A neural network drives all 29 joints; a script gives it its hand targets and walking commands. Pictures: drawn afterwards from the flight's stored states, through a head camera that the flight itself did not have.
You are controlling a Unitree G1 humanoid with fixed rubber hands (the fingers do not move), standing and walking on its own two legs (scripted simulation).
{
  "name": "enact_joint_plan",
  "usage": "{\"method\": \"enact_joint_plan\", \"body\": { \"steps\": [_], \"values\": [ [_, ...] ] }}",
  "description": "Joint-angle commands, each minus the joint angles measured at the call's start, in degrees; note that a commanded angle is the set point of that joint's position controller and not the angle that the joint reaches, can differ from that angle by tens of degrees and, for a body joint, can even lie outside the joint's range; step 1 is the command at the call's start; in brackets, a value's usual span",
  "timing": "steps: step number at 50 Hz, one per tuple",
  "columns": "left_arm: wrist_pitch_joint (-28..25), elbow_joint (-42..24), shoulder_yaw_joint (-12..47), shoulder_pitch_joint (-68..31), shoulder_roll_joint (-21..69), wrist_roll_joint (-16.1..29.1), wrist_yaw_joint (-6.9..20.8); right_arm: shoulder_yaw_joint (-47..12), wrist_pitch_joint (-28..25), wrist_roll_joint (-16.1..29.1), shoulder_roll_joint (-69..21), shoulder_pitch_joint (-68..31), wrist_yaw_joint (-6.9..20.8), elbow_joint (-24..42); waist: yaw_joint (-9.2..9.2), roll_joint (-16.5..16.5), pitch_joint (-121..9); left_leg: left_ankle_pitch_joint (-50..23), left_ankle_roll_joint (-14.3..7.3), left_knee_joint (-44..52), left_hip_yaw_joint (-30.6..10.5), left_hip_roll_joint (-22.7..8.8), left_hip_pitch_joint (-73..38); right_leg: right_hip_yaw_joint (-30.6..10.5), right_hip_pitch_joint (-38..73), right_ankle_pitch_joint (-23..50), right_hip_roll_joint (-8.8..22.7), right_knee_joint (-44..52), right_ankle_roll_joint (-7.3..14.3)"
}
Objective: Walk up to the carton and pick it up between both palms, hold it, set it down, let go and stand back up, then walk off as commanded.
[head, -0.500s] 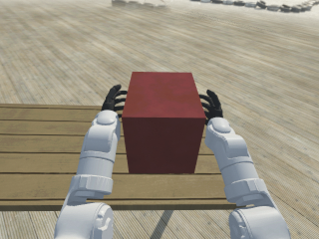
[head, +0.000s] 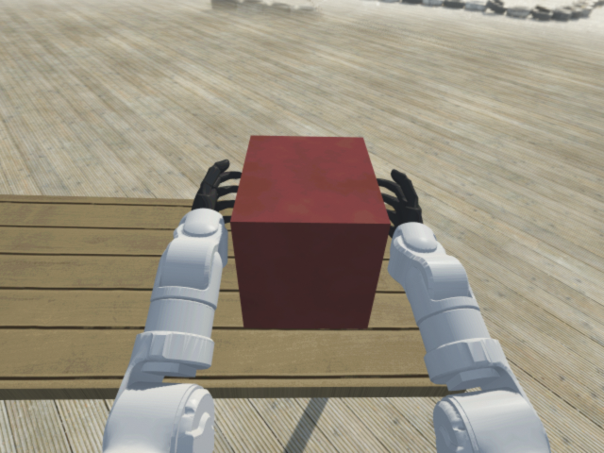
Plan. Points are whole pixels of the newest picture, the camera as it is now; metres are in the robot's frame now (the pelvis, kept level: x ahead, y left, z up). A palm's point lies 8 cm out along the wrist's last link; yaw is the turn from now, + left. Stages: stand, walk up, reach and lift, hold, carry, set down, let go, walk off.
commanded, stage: hold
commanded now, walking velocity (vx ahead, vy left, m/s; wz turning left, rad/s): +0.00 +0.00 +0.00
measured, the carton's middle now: (306, 227) +0.40 +0.01 +0.15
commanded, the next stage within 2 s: set down in 0.14 s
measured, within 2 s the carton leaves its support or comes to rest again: neither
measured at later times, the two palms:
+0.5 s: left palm (208, 217) +0.38 +0.14 +0.17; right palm (397, 235) +0.38 -0.12 +0.16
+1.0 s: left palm (211, 235) +0.40 +0.15 +0.13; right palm (387, 246) +0.39 -0.11 +0.12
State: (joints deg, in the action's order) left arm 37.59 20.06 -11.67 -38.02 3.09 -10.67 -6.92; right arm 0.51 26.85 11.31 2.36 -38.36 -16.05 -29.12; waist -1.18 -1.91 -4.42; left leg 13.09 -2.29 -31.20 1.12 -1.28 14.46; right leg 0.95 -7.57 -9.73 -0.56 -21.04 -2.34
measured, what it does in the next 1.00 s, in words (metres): stands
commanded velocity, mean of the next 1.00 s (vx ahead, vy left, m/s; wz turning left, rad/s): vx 0.00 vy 0.00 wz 0.00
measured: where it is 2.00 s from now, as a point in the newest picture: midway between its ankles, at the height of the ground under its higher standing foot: outside the picture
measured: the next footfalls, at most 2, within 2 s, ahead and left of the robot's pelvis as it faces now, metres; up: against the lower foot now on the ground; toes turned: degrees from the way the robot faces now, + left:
none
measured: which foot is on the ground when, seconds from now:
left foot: down 0.00-1.00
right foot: down 0.00-1.00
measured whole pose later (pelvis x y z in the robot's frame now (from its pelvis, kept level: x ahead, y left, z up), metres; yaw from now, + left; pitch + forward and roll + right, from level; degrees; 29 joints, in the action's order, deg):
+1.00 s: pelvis +0.02 +0.01 +0.00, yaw +0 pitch -5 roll -4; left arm 20.4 23.8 -15.6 -34.0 5.9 -18.4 -2.5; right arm 6.3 2.8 0.3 -3.4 -34.0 -12.4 -37.8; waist -1.2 0.0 3.1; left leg 14.8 -2.3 -30.6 1.1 -1.3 11.2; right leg 0.9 -3.0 -9.8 -0.6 -17.6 -2.7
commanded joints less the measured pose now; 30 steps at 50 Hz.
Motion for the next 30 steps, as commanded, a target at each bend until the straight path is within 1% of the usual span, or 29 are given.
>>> {"method": "enact_joint_plan", "body": {
  "steps": [1,2,3,5,6,7,8,9,10,11,12,13,14,15,16,17,18,19,20,21,22,23,24,25,26,27,28,29,30],
  "values": [
    [-3.52,-14.46,28.25,-49.36,40.13,8.97,9.24,-21.41,-5.32,7.15,-42.41,-57.02,7.71,19.75,-2.27,1.60,-24.69,-13.56,4.17,10.73,-4.13,1.19,-17.66,0.40,1.43,3.27,-4.08,5.03,1.41],
    [-3.07,-11.20,26.48,-46.70,39.02,7.68,9.64,-21.26,-5.13,6.39,-42.06,-57.37,7.80,20.04,-1.58,3.28,-22.84,-12.78,3.14,11.38,-3.90,1.23,-17.36,0.29,0.97,3.30,-3.98,5.64,1.49],
    [-3.04,-11.39,27.58,-46.29,40.51,7.83,9.71,-20.08,-5.21,5.58,-40.84,-56.34,7.83,19.42,-2.75,1.76,-23.90,-12.84,4.19,11.74,-3.92,0.94,-17.81,0.59,1.12,3.03,-4.14,5.47,1.59],
    [-2.84,-10.50,26.85,-46.26,40.02,7.66,10.23,-20.80,-5.24,6.28,-41.48,-57.44,7.60,19.83,-2.28,2.80,-22.06,-12.01,3.61,11.58,-4.08,1.12,-17.11,0.53,1.54,2.75,-4.19,5.47,1.47],
    [-3.63,-15.47,28.71,-48.78,40.16,8.65,9.91,-22.60,-5.78,6.81,-42.40,-57.18,7.71,22.82,-2.12,2.24,-27.01,-14.18,3.91,10.85,-4.13,1.14,-19.11,0.85,2.40,4.16,-4.32,4.93,1.45],
    [-3.77,-15.29,28.70,-49.76,40.59,9.05,9.34,-22.02,-5.64,7.53,-42.80,-58.34,7.80,21.82,-1.70,1.05,-28.00,-13.93,4.19,10.60,-4.01,0.93,-19.21,0.54,1.07,2.90,-4.46,4.95,1.70],
    [-4.54,-16.40,29.44,-52.14,41.83,9.12,9.80,-20.25,-6.01,6.80,-41.12,-55.19,8.51,19.31,-3.54,-2.22,-28.23,-15.01,5.06,9.98,-4.56,0.27,-19.24,0.96,1.25,4.33,-4.44,3.78,2.60],
    [-4.49,-14.10,28.44,-51.46,41.47,9.02,9.86,-19.79,-6.50,6.67,-41.23,-57.62,8.64,19.81,-2.71,-0.63,-27.07,-14.43,4.80,10.16,-3.89,0.40,-18.82,1.18,1.19,4.14,-4.27,4.34,2.55],
    [-5.32,-13.54,27.92,-52.56,41.31,9.38,10.03,-19.97,-6.73,6.32,-41.87,-59.03,8.64,20.45,-2.06,0.55,-27.70,-12.70,4.09,10.47,-4.02,0.62,-18.86,0.77,0.68,3.69,-4.27,4.64,2.38],
    [-5.38,-11.49,26.26,-51.70,41.04,8.22,10.28,-17.80,-6.98,5.07,-41.25,-57.40,8.78,16.95,-2.28,-0.48,-26.21,-11.84,4.45,11.00,-3.53,0.83,-18.57,0.61,0.73,2.92,-3.87,5.24,2.63],
    [-5.74,-9.40,25.03,-52.47,40.75,8.08,10.77,-15.89,-7.75,3.57,-40.58,-58.35,8.93,16.49,-2.53,0.79,-25.33,-9.41,4.15,11.89,-3.65,0.49,-17.54,0.81,1.97,1.74,-3.79,5.03,2.62],
    [-6.72,-7.61,23.01,-50.97,40.23,5.82,11.06,-17.51,-8.91,2.61,-41.80,-59.31,9.38,15.88,-0.56,1.53,-24.73,-9.13,3.61,12.30,-3.04,0.82,-17.48,0.88,1.52,0.94,-3.66,5.64,2.35],
    [-6.95,-6.50,23.78,-49.07,40.64,5.79,11.20,-16.72,-10.18,2.04,-41.08,-60.03,9.24,17.15,-1.27,1.70,-26.43,-10.18,3.61,11.87,-3.34,0.54,-18.81,1.19,2.17,2.66,-3.77,5.31,2.31],
    [-7.38,-1.60,20.19,-46.86,37.96,3.61,11.99,-14.19,-10.86,-0.36,-40.66,-56.14,9.36,11.97,-1.16,3.02,-23.42,-6.97,3.04,12.95,-2.89,0.44,-18.60,1.01,1.05,0.28,-3.05,6.19,1.99],
    [-7.35,3.74,17.20,-44.98,37.02,0.92,13.64,-10.28,-11.91,-3.14,-40.13,-55.15,9.82,8.34,-1.87,3.03,-16.44,-0.94,2.54,14.73,-2.16,0.60,-14.89,1.17,1.45,-3.97,-2.46,6.83,1.92],
    [-8.34,5.05,15.08,-43.29,36.16,-1.21,14.46,-8.21,-13.46,-5.07,-39.92,-53.27,10.15,7.24,-2.08,3.72,-13.92,1.58,2.06,16.32,-1.76,0.13,-14.12,1.99,2.45,-5.04,-2.72,6.48,1.58],
    [-8.76,6.76,13.99,-43.24,36.36,-1.71,15.22,-6.85,-15.38,-6.73,-39.65,-54.59,10.79,7.33,-2.36,3.98,-14.40,2.29,1.68,16.80,-1.37,0.03,-14.23,2.44,3.08,-5.78,-2.77,6.39,1.64],
    [-10.25,7.43,14.53,-41.46,35.41,-1.35,15.96,-7.68,-17.09,-7.51,-40.36,-54.11,10.60,8.48,-2.08,4.71,-14.01,0.61,1.21,16.17,-0.74,0.52,-13.26,2.27,4.73,-2.83,-2.48,6.30,1.08],
    [-10.55,9.78,12.48,-37.86,33.81,-3.39,16.83,-7.09,-17.96,-8.75,-39.83,-51.97,10.54,6.00,-1.51,5.62,-13.56,-1.64,1.05,15.84,-0.23,1.06,-14.80,2.60,5.76,-2.22,-2.53,6.96,0.77],
    [-11.52,7.96,13.63,-39.25,34.30,-3.00,17.08,-6.25,-19.61,-9.01,-38.98,-52.77,10.57,6.22,-2.44,4.27,-13.78,-2.13,1.39,16.27,-0.59,0.46,-15.50,3.25,5.73,-1.03,-2.73,6.20,0.69],
    [-13.25,6.49,14.72,-41.56,34.38,-2.27,16.89,-6.59,-21.79,-9.86,-39.66,-55.20,10.80,7.67,-1.92,4.55,-17.89,-2.33,1.29,15.59,-0.05,0.83,-16.16,3.55,6.56,-1.97,-2.86,5.89,0.75],
    [-14.07,6.82,15.42,-40.93,35.02,-2.10,16.79,-8.29,-22.79,-9.26,-40.43,-54.73,10.79,8.85,-1.05,4.84,-17.84,-4.22,1.23,15.20,0.41,0.94,-15.99,3.33,7.59,0.07,-2.94,5.78,0.60],
    [-14.83,6.81,17.37,-40.52,35.97,-0.82,16.70,-8.76,-24.08,-10.17,-40.37,-54.45,10.73,9.95,-2.37,4.10,-20.36,-6.63,1.74,14.11,0.19,0.90,-18.34,3.68,7.25,1.95,-3.00,5.58,0.92],
    [-15.61,5.04,19.19,-40.83,36.27,-0.11,16.66,-10.32,-24.60,-9.64,-40.38,-52.85,10.58,9.85,-2.30,3.48,-22.83,-11.39,2.44,12.92,0.19,1.00,-20.47,3.68,8.36,5.17,-3.21,5.58,1.00],
    [-16.68,4.74,19.67,-40.16,35.98,-0.37,16.39,-10.52,-25.07,-9.47,-40.58,-50.95,10.33,9.05,-2.45,3.55,-23.79,-13.52,2.67,12.37,0.03,0.98,-21.87,3.69,8.28,6.95,-3.20,5.42,0.66],
    [-17.61,4.35,19.75,-39.20,36.09,0.00,16.43,-11.01,-25.82,-9.98,-41.16,-49.64,10.23,9.47,-2.15,4.43,-26.02,-14.28,2.65,11.90,0.16,0.91,-22.12,3.35,9.13,7.21,-3.12,5.50,0.78],
    [-17.58,5.05,20.22,-37.94,36.37,-0.28,16.15,-11.37,-26.14,-9.34,-40.56,-49.10,10.02,10.17,-2.75,3.59,-26.00,-16.74,2.71,11.21,-0.29,0.95,-23.22,3.51,9.02,9.43,-3.34,5.36,0.84],
    [-18.24,3.87,20.17,-38.61,36.52,-0.63,16.08,-11.54,-26.56,-9.71,-40.37,-47.86,10.13,8.30,-2.04,2.85,-25.90,-16.80,3.01,11.54,0.32,1.11,-23.67,3.95,8.65,7.76,-3.35,5.76,0.94],
    [-19.20,3.22,22.24,-38.44,36.43,0.08,16.27,-11.40,-27.17,-10.70,-40.65,-45.79,9.93,8.57,-3.78,3.18,-27.00,-16.35,3.02,11.26,-0.11,0.97,-23.73,3.84,8.59,8.57,-3.11,5.59,1.05]
  ]
}}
